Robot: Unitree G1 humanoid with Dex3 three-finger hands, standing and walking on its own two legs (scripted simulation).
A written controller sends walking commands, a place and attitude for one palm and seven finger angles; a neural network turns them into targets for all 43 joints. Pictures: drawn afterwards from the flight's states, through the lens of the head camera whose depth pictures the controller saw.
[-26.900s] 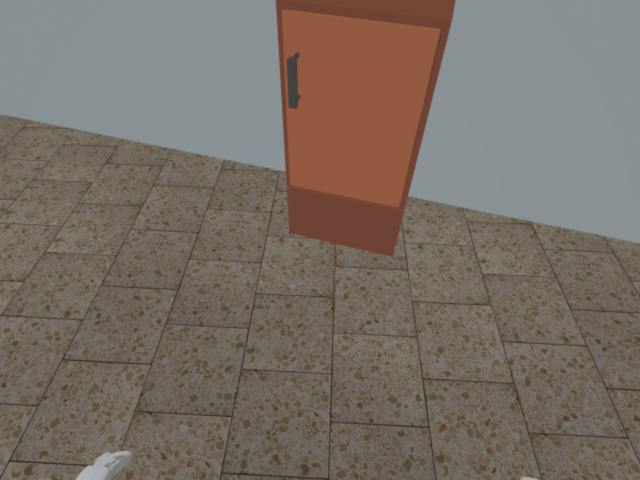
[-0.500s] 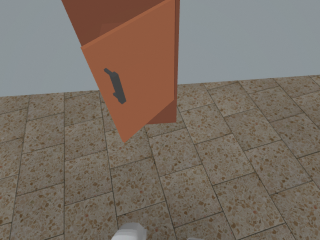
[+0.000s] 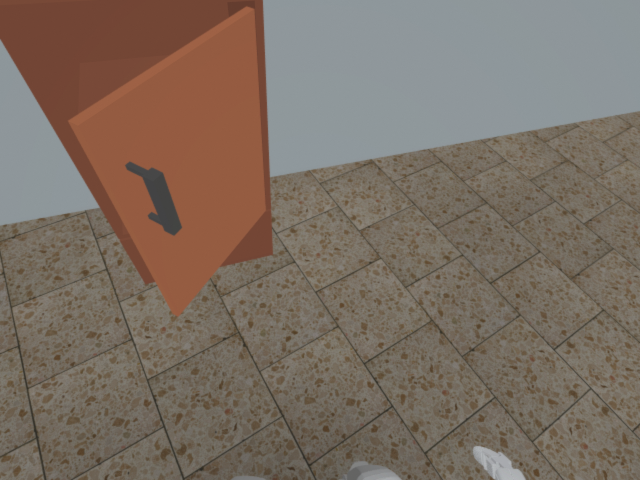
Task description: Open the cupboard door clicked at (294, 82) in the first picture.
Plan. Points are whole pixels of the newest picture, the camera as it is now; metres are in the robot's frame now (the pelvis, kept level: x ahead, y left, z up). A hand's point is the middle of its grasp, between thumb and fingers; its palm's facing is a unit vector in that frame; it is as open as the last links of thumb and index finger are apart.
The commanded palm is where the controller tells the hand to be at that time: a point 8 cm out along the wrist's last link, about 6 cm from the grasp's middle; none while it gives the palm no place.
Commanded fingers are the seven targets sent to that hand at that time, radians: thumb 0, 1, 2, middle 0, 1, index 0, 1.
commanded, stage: walk to a spot facing it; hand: left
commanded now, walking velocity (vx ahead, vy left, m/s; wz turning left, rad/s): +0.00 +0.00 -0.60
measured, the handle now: (154, 199) +0.51 +0.34 -0.05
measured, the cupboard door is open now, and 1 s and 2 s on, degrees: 44 44 44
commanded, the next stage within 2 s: none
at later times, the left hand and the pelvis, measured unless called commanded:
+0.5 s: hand (242, 452) +0.16 +0.12 -0.15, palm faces -0.35 -0.90 -0.27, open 7.4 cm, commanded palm none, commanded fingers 0.00 0.90 0.90 -0.20 -0.30 -0.20 -0.30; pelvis -0.01 -0.03 +0.00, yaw -21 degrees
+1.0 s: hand (305, 382) +0.27 +0.04 -0.16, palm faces -0.62 -0.77 -0.16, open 7.4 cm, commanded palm none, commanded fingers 0.00 0.90 0.90 -0.20 -0.30 -0.20 -0.30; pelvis +0.08 -0.06 +0.01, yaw -39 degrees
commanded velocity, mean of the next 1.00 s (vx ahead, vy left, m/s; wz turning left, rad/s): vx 0.14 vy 0.00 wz -0.60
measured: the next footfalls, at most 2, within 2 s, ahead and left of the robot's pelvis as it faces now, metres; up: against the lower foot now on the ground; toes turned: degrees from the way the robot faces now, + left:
right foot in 0.34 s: +0.00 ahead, -0.15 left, +0.00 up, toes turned -18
left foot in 0.72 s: +0.12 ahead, +0.06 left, +0.00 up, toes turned -25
